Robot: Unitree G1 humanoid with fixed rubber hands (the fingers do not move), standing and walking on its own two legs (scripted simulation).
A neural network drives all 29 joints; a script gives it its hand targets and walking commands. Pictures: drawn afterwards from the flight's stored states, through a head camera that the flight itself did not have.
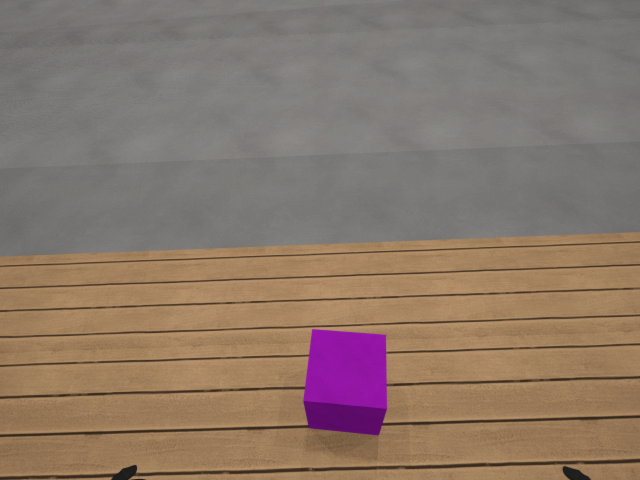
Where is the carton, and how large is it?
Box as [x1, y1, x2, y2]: [303, 329, 386, 434]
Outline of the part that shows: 312,329 303,400 309,427 378,434 386,409 385,335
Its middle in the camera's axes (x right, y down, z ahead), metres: +0.08 +0.43 +1.12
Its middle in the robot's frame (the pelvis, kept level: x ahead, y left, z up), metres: +0.47 -0.02 -0.66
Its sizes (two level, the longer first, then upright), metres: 0.210 0.200 0.250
